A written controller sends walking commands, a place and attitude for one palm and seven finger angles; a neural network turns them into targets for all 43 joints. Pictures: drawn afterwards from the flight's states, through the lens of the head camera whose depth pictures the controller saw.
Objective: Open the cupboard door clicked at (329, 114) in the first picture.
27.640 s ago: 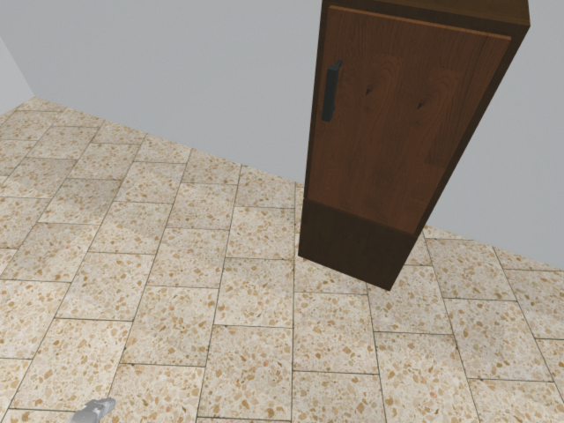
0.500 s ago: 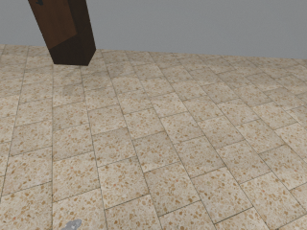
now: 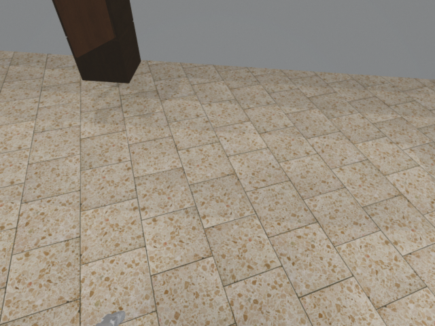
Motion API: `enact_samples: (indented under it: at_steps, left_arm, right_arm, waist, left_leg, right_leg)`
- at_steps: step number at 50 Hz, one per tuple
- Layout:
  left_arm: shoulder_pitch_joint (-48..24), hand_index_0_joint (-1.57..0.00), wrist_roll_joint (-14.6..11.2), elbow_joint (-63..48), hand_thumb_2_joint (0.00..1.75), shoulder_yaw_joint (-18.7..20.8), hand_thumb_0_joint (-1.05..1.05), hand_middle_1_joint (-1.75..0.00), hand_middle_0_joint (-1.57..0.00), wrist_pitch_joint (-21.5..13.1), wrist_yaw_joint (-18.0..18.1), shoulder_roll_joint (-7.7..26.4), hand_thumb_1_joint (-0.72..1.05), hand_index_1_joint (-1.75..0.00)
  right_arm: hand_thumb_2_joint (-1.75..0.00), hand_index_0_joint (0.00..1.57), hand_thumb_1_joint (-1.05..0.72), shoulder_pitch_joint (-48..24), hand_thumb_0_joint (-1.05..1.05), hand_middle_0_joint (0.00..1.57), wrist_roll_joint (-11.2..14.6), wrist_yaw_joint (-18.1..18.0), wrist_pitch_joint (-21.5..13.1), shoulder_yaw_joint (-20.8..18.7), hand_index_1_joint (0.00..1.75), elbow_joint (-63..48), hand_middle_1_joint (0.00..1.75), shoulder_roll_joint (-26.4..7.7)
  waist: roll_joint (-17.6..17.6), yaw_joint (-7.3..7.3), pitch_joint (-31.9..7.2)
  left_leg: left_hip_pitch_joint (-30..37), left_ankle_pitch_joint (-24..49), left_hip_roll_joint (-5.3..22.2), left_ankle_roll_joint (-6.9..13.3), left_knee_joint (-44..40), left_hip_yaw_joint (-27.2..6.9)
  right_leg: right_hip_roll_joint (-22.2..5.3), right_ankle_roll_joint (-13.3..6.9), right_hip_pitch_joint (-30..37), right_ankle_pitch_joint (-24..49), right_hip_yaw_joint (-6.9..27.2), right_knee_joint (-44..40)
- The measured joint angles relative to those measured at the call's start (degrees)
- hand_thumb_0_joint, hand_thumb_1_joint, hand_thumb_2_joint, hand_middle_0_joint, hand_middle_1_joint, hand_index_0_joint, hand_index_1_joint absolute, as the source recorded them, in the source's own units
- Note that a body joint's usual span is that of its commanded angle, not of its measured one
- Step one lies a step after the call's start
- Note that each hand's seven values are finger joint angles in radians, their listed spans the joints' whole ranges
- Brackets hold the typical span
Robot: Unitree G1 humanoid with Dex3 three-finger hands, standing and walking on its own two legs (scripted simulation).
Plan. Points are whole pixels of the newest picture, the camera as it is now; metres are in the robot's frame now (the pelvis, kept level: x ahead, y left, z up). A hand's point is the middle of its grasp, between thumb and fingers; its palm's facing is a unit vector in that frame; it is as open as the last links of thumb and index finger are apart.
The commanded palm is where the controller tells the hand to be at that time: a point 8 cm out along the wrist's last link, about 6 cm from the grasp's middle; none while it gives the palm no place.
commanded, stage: relax the arm and regain balance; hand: left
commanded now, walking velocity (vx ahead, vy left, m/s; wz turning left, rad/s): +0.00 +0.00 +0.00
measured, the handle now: out of the picture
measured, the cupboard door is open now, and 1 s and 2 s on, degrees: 68 68 68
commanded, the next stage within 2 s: stand and wait in 0.26 s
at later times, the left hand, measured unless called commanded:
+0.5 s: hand out of the picture +0.10 +0.18 -0.16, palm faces +0.10 -0.98 -0.16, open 16.2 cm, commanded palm none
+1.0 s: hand out of the picture +0.13 +0.18 -0.16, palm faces +0.07 -0.98 -0.16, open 16.2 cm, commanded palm none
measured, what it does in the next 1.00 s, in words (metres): stands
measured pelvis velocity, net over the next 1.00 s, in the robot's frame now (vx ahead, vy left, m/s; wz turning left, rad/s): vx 0.02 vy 0.01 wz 0.00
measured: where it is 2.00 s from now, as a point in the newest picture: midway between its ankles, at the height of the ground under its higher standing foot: outside the picture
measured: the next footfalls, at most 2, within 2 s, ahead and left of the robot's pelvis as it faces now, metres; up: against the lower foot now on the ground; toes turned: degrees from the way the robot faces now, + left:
none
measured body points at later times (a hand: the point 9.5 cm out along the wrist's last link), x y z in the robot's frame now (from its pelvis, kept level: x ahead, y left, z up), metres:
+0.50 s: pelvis -0.01 +0.01 +0.00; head -0.01 +0.01 +0.45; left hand +0.10 +0.24 -0.14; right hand -0.03 -0.20 -0.16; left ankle +0.00 +0.13 -0.74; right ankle +0.09 -0.09 -0.74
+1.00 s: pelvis +0.02 +0.01 +0.00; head +0.03 +0.01 +0.45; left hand +0.13 +0.23 -0.14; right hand +0.00 -0.21 -0.16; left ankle +0.00 +0.13 -0.74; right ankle +0.09 -0.09 -0.74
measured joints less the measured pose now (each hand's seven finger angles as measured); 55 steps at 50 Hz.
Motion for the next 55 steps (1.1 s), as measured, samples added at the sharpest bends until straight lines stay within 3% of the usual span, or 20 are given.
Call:
enact_samples:
  at_steps: [9,28,55]
  left_arm:
    - [0.23,-0.15,-0.62,-0.34,0.3,0.8,0.14,-0.3,-0.15,-0.47,-0.1,-0.69,-0.48,-0.29]
    - [0.54,-0.15,-0.52,-0.31,0.3,0.95,0.16,-0.3,-0.15,-0.85,0.1,-0.62,-0.5,-0.29]
    - [-0.84,-0.15,-0.38,2.42,0.3,-0.35,0.13,-0.3,-0.15,-1.83,0.24,-0.19,-0.48,-0.29]
  right_arm:
    - [-0.9,0.2,-0.91,1.72,0.0,0.2,-0.07,-0.14,-0.33,-0.08,0.3,0.53,0.3,-0.67]
    - [-0.9,0.2,-0.91,1.42,0.0,0.2,-0.05,0.15,-0.68,0.27,0.3,0.15,0.3,0.3]
    - [-0.9,0.2,-0.91,-1.16,0.0,0.2,0.43,-0.3,-1.71,0.25,0.3,1.89,0.3,-1.13]
  waist:
    - [-1.4,0.45,0.34]
    - [-0.29,0.14,0.47]
    - [0.2,-0.06,0.69]
  left_leg:
    - [-0.75,1.08,-1.2,0.59,-0.05,0.34]
    - [-1.34,0.75,-1.95,1.03,0.69,0.69]
    - [2.83,-0.9,-1.12,0.45,-1.99,0.21]
  right_leg:
    - [-1.1,0.51,-1.01,0.89,0.48,0.58]
    - [-1.76,1.0,-1.92,1.49,0.92,1.79]
    - [-0.98,0.68,1.27,-1.31,0.45,1.25]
